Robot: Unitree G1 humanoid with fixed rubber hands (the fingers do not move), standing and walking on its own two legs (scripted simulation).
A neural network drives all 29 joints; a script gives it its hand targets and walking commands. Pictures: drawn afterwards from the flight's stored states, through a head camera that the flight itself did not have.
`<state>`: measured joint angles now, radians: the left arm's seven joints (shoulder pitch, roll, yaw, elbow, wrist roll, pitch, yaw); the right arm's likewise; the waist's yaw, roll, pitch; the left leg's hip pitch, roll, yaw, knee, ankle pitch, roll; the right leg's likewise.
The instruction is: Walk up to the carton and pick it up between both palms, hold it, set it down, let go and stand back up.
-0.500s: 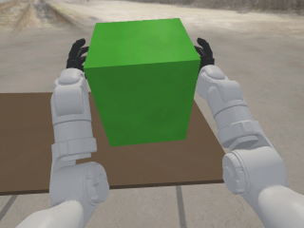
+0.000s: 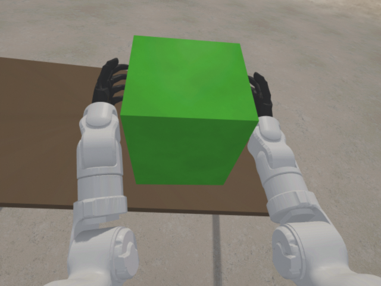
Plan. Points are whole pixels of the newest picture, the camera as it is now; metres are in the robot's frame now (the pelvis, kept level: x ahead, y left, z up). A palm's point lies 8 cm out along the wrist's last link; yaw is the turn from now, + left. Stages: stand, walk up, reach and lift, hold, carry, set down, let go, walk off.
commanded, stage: set down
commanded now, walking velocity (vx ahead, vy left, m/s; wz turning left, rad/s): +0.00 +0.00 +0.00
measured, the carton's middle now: (184, 119) +0.43 +0.02 +0.17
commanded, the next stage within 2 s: none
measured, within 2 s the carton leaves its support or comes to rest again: neither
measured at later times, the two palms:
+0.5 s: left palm (121, 106) +0.41 +0.15 +0.20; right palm (267, 125) +0.39 -0.15 +0.19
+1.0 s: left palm (126, 108) +0.43 +0.14 +0.19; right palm (266, 132) +0.39 -0.16 +0.17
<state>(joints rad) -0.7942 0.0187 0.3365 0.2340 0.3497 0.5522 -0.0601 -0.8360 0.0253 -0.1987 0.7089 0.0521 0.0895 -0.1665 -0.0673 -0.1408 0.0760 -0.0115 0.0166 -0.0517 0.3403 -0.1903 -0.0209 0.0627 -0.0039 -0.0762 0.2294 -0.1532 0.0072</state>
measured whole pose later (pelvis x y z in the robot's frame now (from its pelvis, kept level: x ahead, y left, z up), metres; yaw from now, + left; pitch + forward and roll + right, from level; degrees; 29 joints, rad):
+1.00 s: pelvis +0.00 +0.01 +0.00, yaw -3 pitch -8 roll +0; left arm -0.94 0.01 0.50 0.73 0.40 0.33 -0.09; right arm -0.87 0.09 -0.49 0.86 -0.23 0.01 -0.10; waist -0.04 -0.05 0.09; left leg 0.03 0.00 0.01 0.28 -0.17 0.01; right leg 0.04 -0.03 -0.02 0.26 -0.16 0.03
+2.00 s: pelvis +0.01 +0.02 +0.00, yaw -3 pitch -2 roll +0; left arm -0.92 0.05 0.53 0.90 0.36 0.18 -0.10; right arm -0.84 0.17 -0.63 0.82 -0.36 -0.01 -0.09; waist -0.04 -0.06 0.06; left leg -0.08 -0.01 0.02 0.29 -0.18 0.01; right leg -0.06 -0.03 -0.02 0.26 -0.16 0.03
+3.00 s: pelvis +0.03 +0.00 +0.00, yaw -2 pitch +7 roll +0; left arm -0.92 0.04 0.55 0.96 0.36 -0.01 -0.10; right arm -0.76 0.20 -0.63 0.80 -0.44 -0.17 -0.13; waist -0.04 -0.03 0.00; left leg -0.24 0.03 0.10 0.27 -0.15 0.01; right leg -0.21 -0.03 -0.14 0.26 -0.17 0.00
